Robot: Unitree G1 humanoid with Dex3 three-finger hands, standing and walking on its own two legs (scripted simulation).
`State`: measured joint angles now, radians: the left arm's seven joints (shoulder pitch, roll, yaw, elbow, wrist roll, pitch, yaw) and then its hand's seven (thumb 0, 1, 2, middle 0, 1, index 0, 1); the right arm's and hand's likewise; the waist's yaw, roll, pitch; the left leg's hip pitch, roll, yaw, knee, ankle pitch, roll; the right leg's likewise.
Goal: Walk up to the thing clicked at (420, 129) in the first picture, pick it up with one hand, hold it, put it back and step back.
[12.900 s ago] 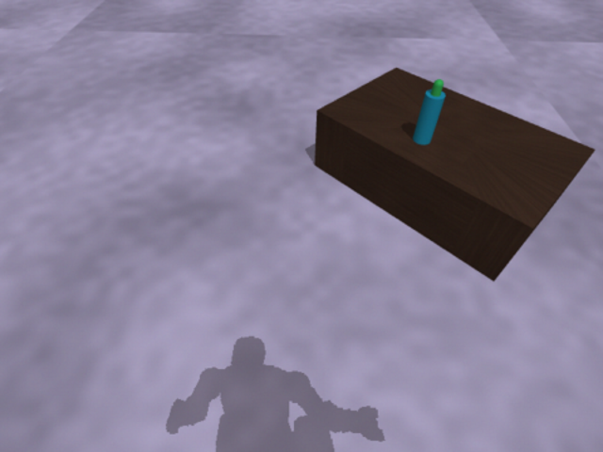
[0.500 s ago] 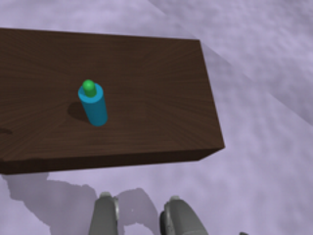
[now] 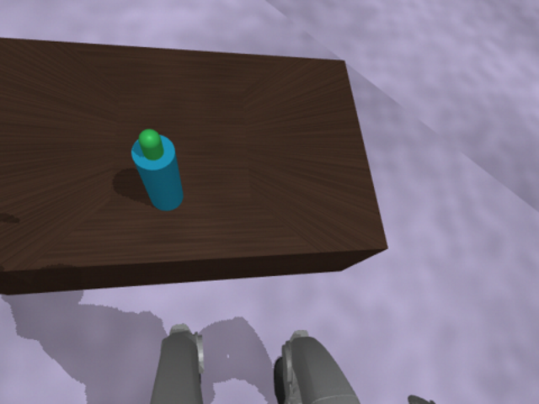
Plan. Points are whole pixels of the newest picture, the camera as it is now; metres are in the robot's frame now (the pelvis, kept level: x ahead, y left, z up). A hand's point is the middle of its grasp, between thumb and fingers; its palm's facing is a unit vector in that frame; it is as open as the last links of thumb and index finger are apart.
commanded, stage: go down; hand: left
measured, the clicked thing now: (159, 170) +0.54 +0.17 -0.20
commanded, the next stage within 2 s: approach in 1.12 s
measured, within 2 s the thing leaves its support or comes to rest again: neither
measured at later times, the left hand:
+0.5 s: hand out of the picture +0.46 +0.37 +0.07, palm faces +0.18 -0.98 +0.00, open 17.1 cm
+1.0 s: hand out of the picture +0.47 +0.37 +0.08, palm faces +0.19 -0.98 +0.00, open 17.2 cm
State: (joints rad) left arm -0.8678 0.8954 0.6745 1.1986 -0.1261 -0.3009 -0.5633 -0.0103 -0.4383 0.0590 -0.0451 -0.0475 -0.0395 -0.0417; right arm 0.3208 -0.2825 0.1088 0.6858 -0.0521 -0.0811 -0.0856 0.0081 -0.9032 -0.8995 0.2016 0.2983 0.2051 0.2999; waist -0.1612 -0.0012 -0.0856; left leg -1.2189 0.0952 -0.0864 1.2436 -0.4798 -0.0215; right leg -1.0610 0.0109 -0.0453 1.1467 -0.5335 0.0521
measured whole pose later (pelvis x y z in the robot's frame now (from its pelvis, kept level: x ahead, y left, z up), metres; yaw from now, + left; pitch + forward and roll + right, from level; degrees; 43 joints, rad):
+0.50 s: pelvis +0.00 +0.00 +0.00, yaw +0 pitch +25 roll -7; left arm -0.84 0.88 0.67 1.19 -0.13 -0.30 -0.55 -0.01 -0.45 0.07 -0.04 -0.06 -0.04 -0.05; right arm 0.31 -0.29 0.10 0.69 -0.05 -0.07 -0.08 0.01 -0.91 -0.90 0.20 0.30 0.20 0.30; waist -0.15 0.00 -0.09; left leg -1.21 0.09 -0.09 1.24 -0.48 -0.02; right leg -1.05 0.01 -0.05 1.15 -0.54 0.05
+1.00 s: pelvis +0.00 +0.00 +0.00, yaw +0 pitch +26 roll -7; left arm -0.86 0.89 0.68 1.19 -0.12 -0.29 -0.55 -0.01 -0.47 0.07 -0.04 -0.07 -0.04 -0.06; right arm 0.33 -0.28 0.11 0.69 -0.05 -0.06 -0.08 0.01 -0.91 -0.90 0.20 0.30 0.21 0.30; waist -0.16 0.01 -0.09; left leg -1.23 0.09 -0.09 1.25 -0.49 -0.02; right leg -1.07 0.01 -0.05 1.15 -0.54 0.05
